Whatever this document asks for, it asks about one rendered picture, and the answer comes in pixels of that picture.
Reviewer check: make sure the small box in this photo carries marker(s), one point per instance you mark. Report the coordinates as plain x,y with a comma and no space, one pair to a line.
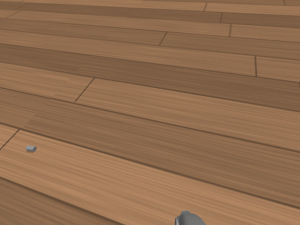
31,148

